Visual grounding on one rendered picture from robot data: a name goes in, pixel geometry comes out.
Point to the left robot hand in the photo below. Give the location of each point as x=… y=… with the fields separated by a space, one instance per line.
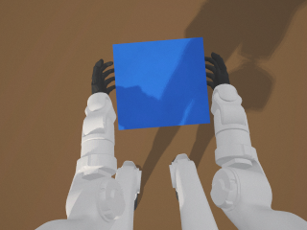
x=99 y=84

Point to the robot thigh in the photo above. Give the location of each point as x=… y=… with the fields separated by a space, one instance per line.
x=129 y=179
x=195 y=212

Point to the right robot forearm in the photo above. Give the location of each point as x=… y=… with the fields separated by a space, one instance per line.
x=233 y=143

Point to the robot left thigh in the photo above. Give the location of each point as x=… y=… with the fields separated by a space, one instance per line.
x=129 y=179

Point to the robot left upper arm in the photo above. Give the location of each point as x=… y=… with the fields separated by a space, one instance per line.
x=91 y=205

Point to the left robot forearm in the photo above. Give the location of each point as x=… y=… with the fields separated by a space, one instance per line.
x=98 y=141

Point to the robot right upper arm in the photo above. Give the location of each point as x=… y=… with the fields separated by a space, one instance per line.
x=246 y=199

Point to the right robot hand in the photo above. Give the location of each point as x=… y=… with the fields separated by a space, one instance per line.
x=220 y=75

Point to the robot right thigh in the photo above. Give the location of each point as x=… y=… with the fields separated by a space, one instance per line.
x=195 y=212

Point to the carton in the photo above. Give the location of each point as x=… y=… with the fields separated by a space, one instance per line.
x=161 y=83

